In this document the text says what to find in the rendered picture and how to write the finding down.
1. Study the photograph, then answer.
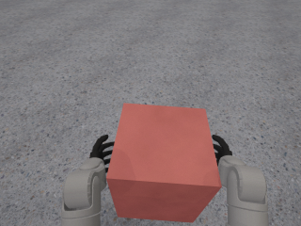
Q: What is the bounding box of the robot left hand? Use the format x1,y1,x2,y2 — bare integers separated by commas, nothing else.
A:
89,135,115,173

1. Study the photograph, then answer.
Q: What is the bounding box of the left robot forearm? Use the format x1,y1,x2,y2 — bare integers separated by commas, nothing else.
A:
61,157,107,226

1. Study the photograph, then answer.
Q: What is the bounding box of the right robot forearm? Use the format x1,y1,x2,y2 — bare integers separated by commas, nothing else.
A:
217,155,269,226

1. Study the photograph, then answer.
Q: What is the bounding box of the robot right hand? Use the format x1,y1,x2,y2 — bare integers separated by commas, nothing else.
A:
212,135,232,166

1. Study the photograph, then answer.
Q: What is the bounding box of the carton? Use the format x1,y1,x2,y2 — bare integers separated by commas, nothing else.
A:
106,103,222,223

